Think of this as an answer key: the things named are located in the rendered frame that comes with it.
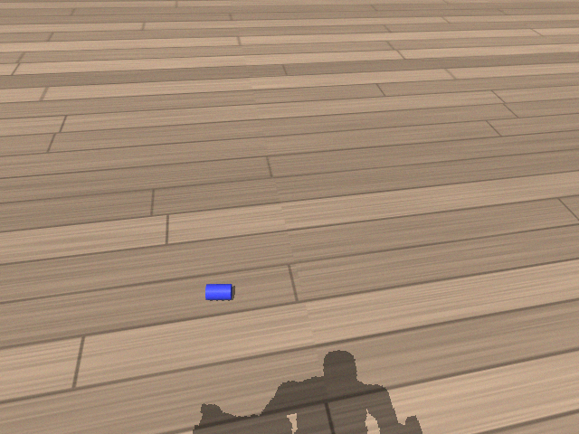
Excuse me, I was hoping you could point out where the can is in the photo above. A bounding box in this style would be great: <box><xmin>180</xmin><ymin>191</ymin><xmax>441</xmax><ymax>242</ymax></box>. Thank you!
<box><xmin>205</xmin><ymin>284</ymin><xmax>233</xmax><ymax>300</ymax></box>

